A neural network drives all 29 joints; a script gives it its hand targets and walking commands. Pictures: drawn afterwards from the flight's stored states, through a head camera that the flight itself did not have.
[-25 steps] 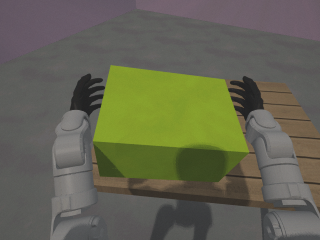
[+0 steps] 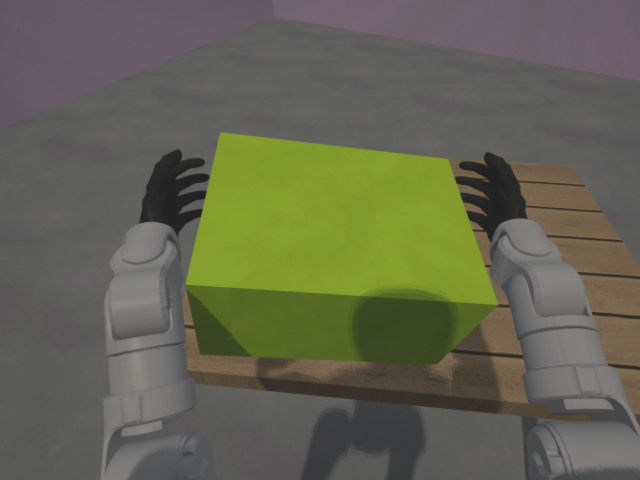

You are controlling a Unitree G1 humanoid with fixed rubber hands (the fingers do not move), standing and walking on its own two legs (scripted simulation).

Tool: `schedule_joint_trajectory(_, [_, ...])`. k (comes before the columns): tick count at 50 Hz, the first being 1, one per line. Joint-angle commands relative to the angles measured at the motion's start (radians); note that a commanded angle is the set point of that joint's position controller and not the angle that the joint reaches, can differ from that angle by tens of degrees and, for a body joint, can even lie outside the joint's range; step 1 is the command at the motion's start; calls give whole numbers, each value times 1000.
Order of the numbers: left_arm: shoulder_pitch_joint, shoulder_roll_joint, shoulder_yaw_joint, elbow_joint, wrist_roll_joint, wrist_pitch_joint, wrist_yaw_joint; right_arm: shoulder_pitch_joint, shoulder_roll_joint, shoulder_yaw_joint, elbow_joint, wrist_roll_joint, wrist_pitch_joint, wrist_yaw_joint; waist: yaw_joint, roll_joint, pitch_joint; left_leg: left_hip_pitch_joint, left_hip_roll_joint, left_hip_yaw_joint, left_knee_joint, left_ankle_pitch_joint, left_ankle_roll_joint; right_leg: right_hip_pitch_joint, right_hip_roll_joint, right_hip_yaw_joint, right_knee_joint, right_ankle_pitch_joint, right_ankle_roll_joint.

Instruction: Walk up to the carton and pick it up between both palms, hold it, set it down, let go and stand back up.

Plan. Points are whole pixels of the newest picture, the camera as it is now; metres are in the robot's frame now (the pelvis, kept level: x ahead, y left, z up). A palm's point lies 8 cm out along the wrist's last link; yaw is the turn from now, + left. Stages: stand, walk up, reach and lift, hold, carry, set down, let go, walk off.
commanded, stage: hold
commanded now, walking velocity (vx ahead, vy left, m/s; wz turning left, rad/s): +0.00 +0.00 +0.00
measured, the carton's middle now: (331, 251) +0.37 +0.01 +0.13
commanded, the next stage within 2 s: set down in 0.32 s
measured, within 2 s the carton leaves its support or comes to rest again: neither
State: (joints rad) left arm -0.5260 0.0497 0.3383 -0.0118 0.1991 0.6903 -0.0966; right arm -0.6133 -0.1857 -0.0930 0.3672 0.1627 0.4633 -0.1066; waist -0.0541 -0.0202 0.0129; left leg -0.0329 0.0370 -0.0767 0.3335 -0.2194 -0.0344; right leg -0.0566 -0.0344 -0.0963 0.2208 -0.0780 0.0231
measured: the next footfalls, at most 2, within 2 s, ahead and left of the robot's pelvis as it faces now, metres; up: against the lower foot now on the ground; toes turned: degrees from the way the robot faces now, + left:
none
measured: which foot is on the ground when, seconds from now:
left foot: down 0.00-1.00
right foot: down 0.00-1.00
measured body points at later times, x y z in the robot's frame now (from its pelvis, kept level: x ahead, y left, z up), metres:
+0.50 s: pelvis +0.00 +0.00 +0.00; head -0.03 +0.02 +0.45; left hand +0.37 +0.19 +0.19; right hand +0.36 -0.20 +0.18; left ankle -0.02 +0.14 -0.75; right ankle +0.03 -0.14 -0.75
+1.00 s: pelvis +0.01 -0.01 +0.00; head +0.01 +0.02 +0.45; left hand +0.38 +0.19 +0.15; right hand +0.40 -0.20 +0.13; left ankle -0.02 +0.14 -0.75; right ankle +0.03 -0.14 -0.75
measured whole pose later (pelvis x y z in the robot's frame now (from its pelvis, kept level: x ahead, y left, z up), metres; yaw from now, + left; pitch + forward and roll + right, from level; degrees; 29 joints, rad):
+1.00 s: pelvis +0.01 -0.01 +0.00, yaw +1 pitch -5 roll -1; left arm -0.48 -0.01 0.30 0.16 0.21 0.32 -0.04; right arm -0.55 -0.12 -0.22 0.62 0.01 -0.02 -0.05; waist 0.00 -0.05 0.09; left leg 0.00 0.05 -0.10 0.31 -0.22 -0.05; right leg -0.02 -0.02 -0.12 0.22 -0.10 0.01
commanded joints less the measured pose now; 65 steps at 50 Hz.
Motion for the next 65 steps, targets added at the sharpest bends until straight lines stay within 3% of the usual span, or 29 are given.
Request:
schedule_joint_trajectory(1, [-521,-430,-487,-76,-140,-20,-141,-648,559,391,-339,129,-75,116,-11,40,-368,-207,-99,84,-68,294,-12,363,86,39,62,184,-12])
schedule_joint_trajectory(4, [-505,-432,-491,-92,-144,-22,-140,-657,563,403,-379,134,-80,114,-6,35,-386,-201,-100,85,-62,316,-13,374,88,39,64,203,-10])
schedule_joint_trajectory(15, [-537,-440,-482,-45,-134,-17,-139,-679,554,375,-321,120,-78,127,-9,43,-356,-221,-95,84,-81,241,-11,345,86,37,56,121,-18])
schedule_joint_trajectory(16, [-537,-444,-488,-54,-135,-17,-138,-673,554,374,-315,120,-78,129,-11,48,-366,-212,-94,82,-79,251,-13,344,87,35,58,125,-19])
schedule_joint_trajectory(17, [-466,-422,-464,-116,-150,-42,-139,-531,550,358,-300,126,-81,132,-43,18,-351,-145,-114,91,-62,313,4,379,98,31,50,202,-12])
schedule_joint_trajectory(20, [-473,-410,-457,-104,-149,-61,-142,-565,526,346,-319,118,-108,130,-44,36,-370,-125,-118,87,-49,358,-8,372,98,26,51,225,-9])
schedule_joint_trajectory(24, [-535,-396,-425,-31,-119,-112,-140,-647,501,314,-291,48,-190,160,-18,48,-319,-159,-111,91,-76,253,-11,325,90,8,42,103,-16])
schedule_joint_trajectory(28, [-564,-418,-419,-1,-96,-198,-122,-727,519,304,-309,-10,-308,199,27,47,-383,-137,-97,99,-77,240,-16,316,79,-11,48,63,-18])
schedule_joint_trajectory(33, [-445,-404,-294,223,20,-250,-129,-583,487,193,-20,-130,-401,236,58,10,-239,-168,-79,121,-136,120,5,292,66,-32,25,-46,-14])
schedule_joint_trajectory(36, [-443,-423,-284,248,34,-264,-138,-555,481,170,48,-152,-441,237,53,-9,-197,-160,-78,130,-143,144,8,304,66,-41,19,-33,-5])
schedule_joint_trajectory(41, [-473,-463,-415,141,-35,-342,-107,-602,507,216,-41,-137,-544,210,20,6,-324,-38,-82,137,-58,430,-29,306,83,-58,30,144,-4])
schedule_joint_trajectory(44, [-495,-477,-486,88,-62,-389,-72,-613,502,246,-80,-134,-584,199,12,25,-396,9,-79,123,-23,506,-51,305,86,-58,39,191,-6])
schedule_joint_trajectory(53, [-419,-454,-483,110,-43,-398,-31,-541,453,264,10,-116,-586,202,46,40,-398,-36,-81,116,-32,471,-50,328,76,-42,53,220,-3])
schedule_joint_trajectory(60, [-393,-449,-450,132,-43,-398,-34,-545,457,274,21,-101,-584,201,52,4,-374,-101,-87,122,-44,471,-39,382,69,-30,68,316,7])
schedule_joint_trajectory(65, [-395,-453,-429,169,-38,-411,-31,-551,449,262,50,-115,-586,212,61,-12,-359,-115,-83,124,-57,447,-34,367,70,-29,66,299,6])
